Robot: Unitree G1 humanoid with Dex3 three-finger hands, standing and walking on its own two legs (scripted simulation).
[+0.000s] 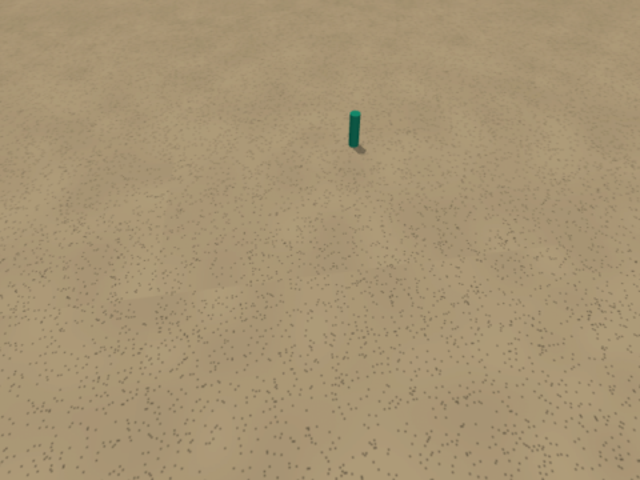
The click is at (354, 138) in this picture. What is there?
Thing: slim round
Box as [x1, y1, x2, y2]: [349, 111, 360, 147]
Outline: 358,111 350,112 349,145 353,147 356,146 358,143 360,113
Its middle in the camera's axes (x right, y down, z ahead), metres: +0.18 -0.57 +1.97
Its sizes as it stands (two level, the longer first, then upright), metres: 0.051 0.051 0.181
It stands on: the floor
